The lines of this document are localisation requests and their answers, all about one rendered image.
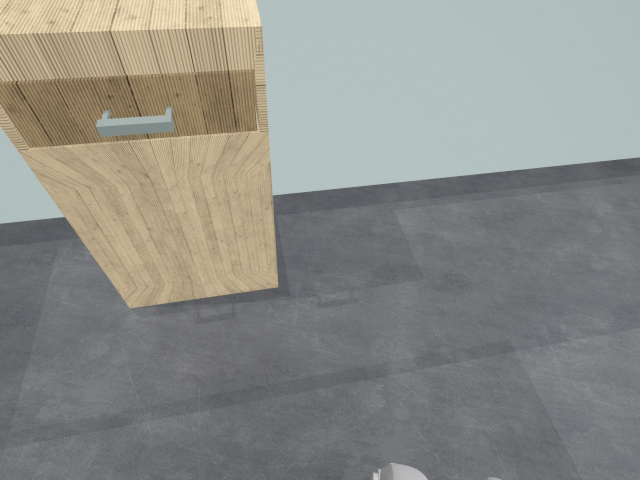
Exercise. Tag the handle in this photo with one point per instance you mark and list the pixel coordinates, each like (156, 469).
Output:
(135, 125)

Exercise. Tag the drawer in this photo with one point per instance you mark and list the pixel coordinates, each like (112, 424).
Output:
(56, 112)

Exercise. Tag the cabinet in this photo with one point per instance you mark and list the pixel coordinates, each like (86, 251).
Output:
(167, 219)

